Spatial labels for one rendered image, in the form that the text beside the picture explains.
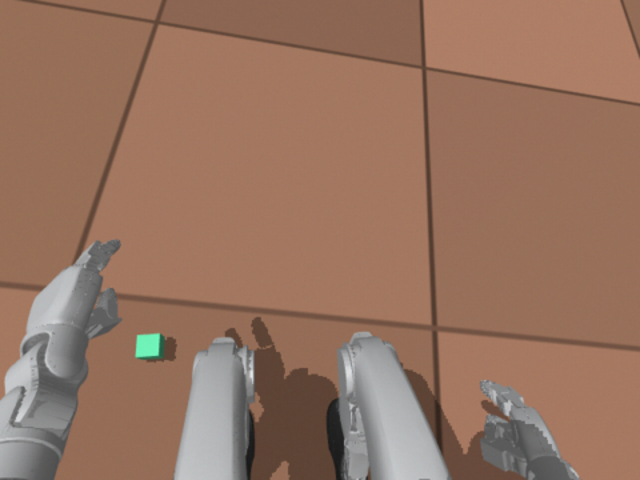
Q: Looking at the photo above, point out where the right robot foot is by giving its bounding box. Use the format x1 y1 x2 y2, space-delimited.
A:
326 398 368 480

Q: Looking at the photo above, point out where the right robot hand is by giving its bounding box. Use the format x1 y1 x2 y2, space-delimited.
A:
480 380 562 479

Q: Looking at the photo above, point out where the cube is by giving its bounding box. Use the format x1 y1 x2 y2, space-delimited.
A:
135 334 165 360

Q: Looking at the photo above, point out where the left robot arm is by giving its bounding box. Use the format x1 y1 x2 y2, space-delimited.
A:
0 324 89 480

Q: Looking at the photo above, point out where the left robot hand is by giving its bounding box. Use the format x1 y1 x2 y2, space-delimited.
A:
26 239 122 340

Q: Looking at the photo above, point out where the right robot arm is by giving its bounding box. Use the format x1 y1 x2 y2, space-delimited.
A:
526 456 581 480

